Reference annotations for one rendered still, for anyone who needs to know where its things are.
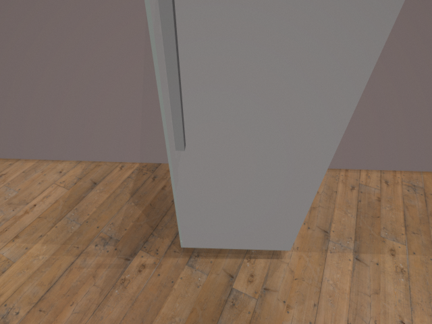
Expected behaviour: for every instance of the handle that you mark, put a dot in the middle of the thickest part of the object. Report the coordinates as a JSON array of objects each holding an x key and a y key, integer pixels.
[{"x": 170, "y": 45}]

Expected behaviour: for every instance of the fridge door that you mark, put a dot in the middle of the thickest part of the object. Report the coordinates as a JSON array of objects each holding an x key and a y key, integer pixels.
[{"x": 268, "y": 90}]

